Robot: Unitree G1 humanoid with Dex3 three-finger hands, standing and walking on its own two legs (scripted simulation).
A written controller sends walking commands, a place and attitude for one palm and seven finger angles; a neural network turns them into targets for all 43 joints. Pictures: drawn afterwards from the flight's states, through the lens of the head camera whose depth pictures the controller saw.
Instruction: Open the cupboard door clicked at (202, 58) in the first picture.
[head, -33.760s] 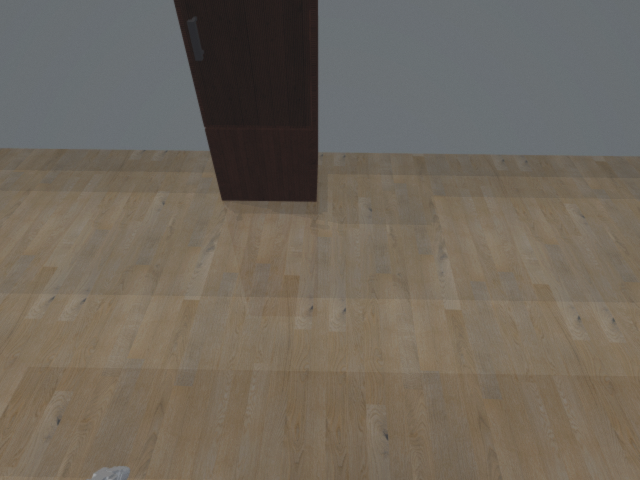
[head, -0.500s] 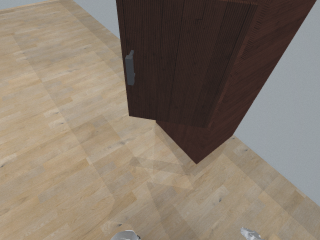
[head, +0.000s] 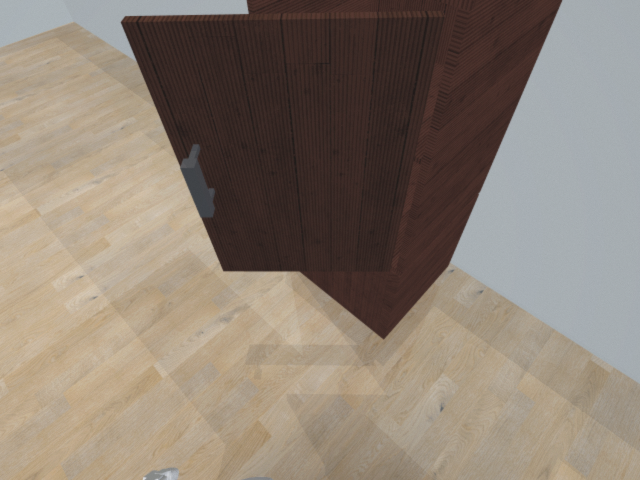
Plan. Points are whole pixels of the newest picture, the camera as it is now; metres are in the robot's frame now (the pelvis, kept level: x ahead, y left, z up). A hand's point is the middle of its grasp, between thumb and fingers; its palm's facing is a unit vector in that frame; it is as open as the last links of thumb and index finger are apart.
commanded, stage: come to a stop and stand still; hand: left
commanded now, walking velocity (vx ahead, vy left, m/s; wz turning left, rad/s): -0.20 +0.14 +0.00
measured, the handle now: (201, 181) +0.58 +0.23 +0.00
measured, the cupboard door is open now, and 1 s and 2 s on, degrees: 42 42 42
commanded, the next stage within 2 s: look again from close up in 0.68 s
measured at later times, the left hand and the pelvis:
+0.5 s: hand out of the picture -0.02 +0.26 -0.16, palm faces +0.03 -0.96 -0.28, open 7.4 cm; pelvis -0.05 +0.06 +0.00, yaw -1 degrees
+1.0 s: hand out of the picture -0.03 +0.22 -0.16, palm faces +0.00 -0.98 -0.20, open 7.3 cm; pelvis -0.04 +0.05 +0.01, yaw +0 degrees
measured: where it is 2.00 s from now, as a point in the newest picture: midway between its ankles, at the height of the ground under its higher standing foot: outside the picture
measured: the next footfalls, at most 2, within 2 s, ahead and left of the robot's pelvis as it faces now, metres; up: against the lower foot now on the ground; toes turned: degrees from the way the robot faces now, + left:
left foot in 0.26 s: +0.01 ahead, +0.15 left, +0.00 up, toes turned +4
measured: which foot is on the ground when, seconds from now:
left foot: up 0.00-0.24, down 0.26-1.00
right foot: down 0.00-1.00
